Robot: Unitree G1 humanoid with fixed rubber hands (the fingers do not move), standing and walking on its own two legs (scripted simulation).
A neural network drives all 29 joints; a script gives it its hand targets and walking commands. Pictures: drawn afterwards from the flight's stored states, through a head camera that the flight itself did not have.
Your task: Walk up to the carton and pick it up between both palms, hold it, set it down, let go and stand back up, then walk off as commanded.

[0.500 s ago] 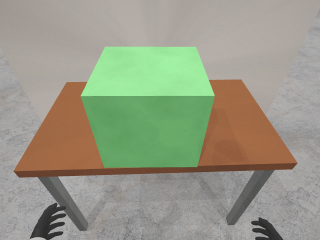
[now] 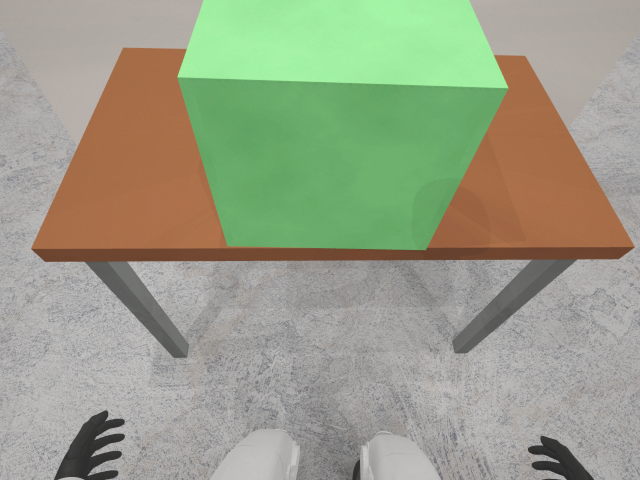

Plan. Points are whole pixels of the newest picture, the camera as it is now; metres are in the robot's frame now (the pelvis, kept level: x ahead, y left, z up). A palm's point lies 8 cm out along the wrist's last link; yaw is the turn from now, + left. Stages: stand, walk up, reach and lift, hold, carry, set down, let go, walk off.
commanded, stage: walk off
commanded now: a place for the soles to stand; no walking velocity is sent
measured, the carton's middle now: (331, 111) +0.58 +0.01 +0.09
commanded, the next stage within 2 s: none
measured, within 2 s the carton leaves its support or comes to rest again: neither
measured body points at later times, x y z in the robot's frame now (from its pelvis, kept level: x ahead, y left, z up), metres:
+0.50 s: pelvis -0.09 +0.02 -0.01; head -0.01 +0.04 +0.43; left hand -0.01 +0.34 -0.13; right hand +0.08 -0.26 -0.10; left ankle -0.01 +0.08 -0.70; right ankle -0.09 -0.11 -0.64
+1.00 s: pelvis -0.21 -0.07 +0.00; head -0.19 -0.14 +0.44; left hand -0.11 +0.27 -0.04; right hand -0.06 -0.38 -0.13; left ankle -0.20 +0.08 -0.62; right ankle -0.12 -0.14 -0.70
